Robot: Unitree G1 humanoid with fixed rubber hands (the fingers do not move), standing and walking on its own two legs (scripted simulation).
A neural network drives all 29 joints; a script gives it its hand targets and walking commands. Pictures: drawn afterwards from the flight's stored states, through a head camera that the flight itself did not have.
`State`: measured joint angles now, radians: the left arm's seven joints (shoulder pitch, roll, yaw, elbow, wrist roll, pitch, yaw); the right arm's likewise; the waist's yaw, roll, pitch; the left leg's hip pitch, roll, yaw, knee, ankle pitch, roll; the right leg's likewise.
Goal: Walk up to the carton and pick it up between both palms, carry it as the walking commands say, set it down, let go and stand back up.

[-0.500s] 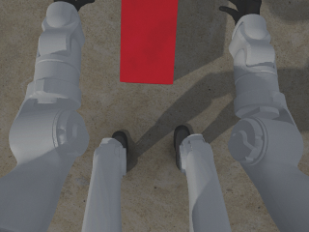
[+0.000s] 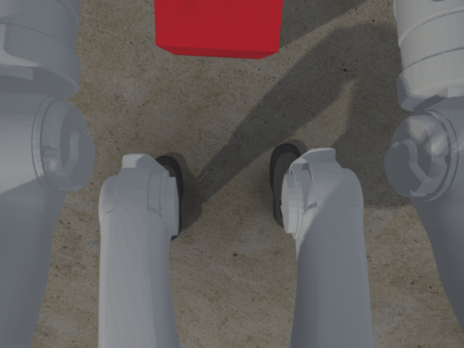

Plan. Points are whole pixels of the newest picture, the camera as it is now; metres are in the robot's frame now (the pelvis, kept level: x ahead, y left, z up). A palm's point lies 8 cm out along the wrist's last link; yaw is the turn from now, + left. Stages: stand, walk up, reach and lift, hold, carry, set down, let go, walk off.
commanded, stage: reach and lift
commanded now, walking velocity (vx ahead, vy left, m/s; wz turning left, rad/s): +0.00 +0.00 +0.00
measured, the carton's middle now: out of the picture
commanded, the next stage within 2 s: none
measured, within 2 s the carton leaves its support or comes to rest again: leaves its support in 1.96 s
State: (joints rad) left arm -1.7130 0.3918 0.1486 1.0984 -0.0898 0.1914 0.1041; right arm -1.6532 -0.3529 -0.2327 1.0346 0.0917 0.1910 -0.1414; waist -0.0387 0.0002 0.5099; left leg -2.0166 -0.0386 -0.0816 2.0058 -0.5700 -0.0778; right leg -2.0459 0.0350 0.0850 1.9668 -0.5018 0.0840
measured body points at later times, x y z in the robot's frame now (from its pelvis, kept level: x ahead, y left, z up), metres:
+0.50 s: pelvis +0.03 +0.00 -0.06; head +0.43 +0.00 +0.13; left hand +0.61 +0.15 -0.27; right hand +0.59 -0.18 -0.28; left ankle +0.12 +0.14 -0.40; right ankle +0.14 -0.14 -0.40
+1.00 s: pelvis +0.01 +0.00 -0.06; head +0.41 +0.00 +0.15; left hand +0.61 +0.14 -0.25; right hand +0.60 -0.16 -0.26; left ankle +0.12 +0.14 -0.40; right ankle +0.14 -0.14 -0.40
